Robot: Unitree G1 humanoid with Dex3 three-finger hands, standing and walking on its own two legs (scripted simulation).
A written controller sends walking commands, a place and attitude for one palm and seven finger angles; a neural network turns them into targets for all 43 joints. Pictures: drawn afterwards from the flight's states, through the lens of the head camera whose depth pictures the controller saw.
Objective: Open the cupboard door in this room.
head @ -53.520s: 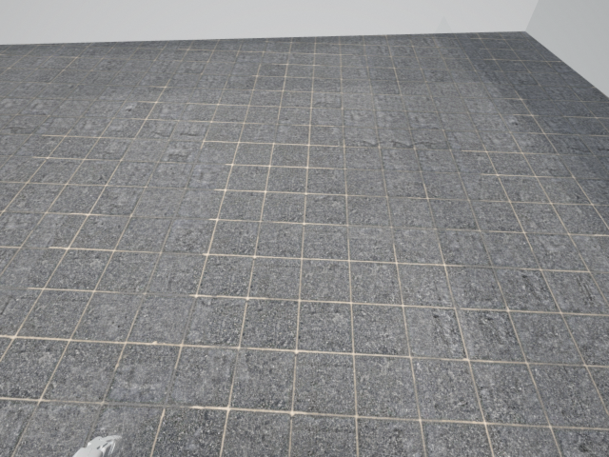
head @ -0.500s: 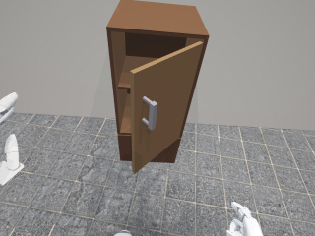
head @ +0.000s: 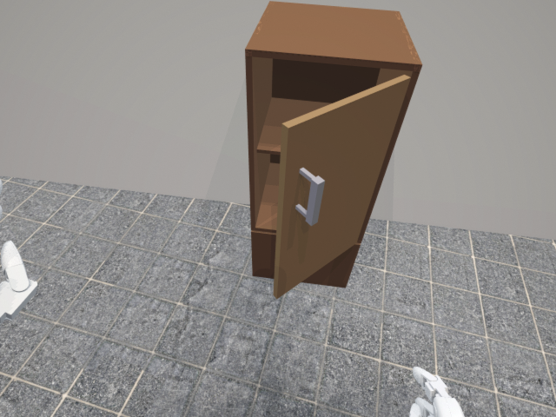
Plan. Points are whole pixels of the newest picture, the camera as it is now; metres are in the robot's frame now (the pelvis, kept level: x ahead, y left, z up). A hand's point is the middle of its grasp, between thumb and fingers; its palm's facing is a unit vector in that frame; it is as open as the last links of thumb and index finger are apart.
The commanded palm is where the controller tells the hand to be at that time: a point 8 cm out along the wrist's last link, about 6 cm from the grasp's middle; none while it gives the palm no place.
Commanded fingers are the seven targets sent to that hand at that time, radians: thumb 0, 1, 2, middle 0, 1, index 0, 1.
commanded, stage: stop stepping back and stand still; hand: left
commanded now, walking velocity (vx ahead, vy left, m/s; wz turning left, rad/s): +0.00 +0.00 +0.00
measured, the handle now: (308, 196) +0.55 -0.01 -0.01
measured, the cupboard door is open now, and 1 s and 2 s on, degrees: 46 46 46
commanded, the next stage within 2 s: let the arm hang, fingers relaxed in 0.40 s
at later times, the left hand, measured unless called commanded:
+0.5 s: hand (47, 316) +0.17 +0.26 +0.15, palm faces +0.40 -0.79 -0.46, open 7.4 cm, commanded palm none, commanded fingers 0.00 0.90 0.90 -0.20 -0.30 -0.20 -0.30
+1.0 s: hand out of the picture -0.09 +0.19 -0.17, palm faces +0.03 -0.98 -0.20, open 7.3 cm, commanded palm none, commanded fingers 0.00 0.90 0.90 -0.20 -0.30 -0.20 -0.30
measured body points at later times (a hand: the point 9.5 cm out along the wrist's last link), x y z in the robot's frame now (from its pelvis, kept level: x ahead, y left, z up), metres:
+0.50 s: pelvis -0.03 +0.00 +0.01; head -0.02 -0.01 +0.46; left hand +0.15 +0.30 +0.18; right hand +0.12 -0.25 -0.08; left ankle +0.02 +0.10 -0.73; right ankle -0.06 -0.10 -0.73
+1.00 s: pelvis -0.04 +0.00 +0.01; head -0.01 +0.01 +0.46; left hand -0.09 +0.24 -0.15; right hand -0.01 -0.27 -0.14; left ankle +0.02 +0.10 -0.73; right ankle -0.06 -0.10 -0.73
